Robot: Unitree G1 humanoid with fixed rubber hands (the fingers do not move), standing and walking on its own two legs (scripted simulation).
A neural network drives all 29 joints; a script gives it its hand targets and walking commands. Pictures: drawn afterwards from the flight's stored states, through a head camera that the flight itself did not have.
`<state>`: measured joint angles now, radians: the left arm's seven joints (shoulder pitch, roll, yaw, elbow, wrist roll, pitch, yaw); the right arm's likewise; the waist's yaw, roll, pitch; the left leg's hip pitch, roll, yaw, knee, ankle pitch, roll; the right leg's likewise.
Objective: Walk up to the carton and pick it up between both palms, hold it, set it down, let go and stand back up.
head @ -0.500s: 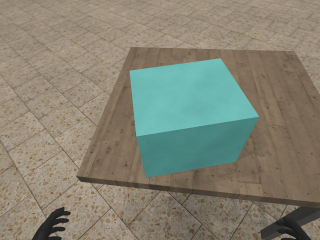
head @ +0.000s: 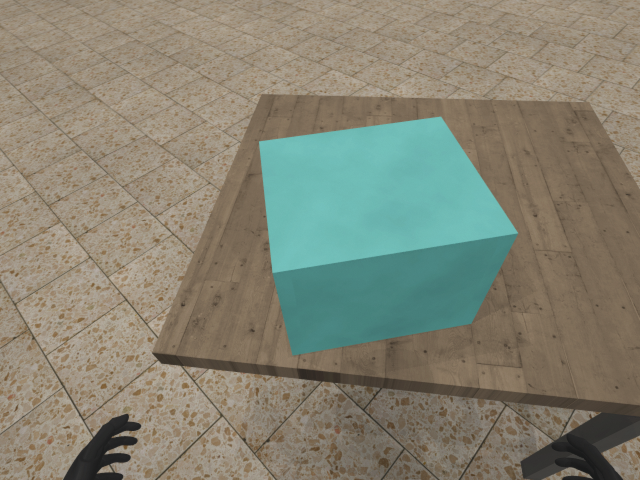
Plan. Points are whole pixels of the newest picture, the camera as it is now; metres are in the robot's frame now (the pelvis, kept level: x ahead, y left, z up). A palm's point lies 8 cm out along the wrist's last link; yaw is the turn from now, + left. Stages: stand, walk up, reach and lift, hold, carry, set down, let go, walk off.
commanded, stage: walk up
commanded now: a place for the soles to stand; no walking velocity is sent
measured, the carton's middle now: (367, 234) +0.44 -0.04 +0.03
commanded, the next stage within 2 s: none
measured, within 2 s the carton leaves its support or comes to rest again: neither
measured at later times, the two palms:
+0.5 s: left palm out of the picture +0.13 +0.31 -0.05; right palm out of the picture +0.12 -0.31 -0.08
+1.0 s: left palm out of the picture +0.13 +0.31 -0.05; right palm out of the picture +0.12 -0.31 -0.08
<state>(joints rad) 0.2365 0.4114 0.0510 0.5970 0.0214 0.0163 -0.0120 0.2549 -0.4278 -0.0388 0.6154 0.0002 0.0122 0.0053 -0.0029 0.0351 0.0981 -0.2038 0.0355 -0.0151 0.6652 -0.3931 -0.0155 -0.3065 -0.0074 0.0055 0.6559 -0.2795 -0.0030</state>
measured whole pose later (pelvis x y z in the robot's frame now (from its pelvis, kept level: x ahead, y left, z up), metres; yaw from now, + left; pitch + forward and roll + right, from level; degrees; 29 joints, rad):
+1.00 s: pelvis +0.00 +0.00 +0.00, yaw +0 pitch -4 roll +0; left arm 0.24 0.41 0.05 0.60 0.02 0.02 -0.01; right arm 0.26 -0.43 -0.04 0.62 0.00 0.02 0.01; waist 0.00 0.04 0.10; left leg -0.20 0.04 -0.01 0.67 -0.39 -0.02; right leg -0.31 -0.01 0.01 0.66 -0.28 0.00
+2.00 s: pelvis +0.00 +0.00 +0.00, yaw +0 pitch -4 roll +0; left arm 0.25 0.41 0.05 0.60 0.02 0.01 0.00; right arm 0.26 -0.44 -0.04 0.62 0.00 0.02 0.01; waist 0.00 0.04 0.10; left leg -0.20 0.04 -0.01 0.67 -0.40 -0.02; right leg -0.31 -0.01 0.01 0.66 -0.28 0.00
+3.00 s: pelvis +0.00 +0.01 +0.00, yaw -1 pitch -4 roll +0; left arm 0.26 0.41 0.05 0.60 0.02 0.01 0.01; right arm 0.26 -0.44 -0.04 0.62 0.00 0.03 0.01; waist 0.00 0.04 0.10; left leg -0.20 0.04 0.00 0.67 -0.40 -0.02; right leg -0.31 -0.01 0.02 0.66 -0.28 0.00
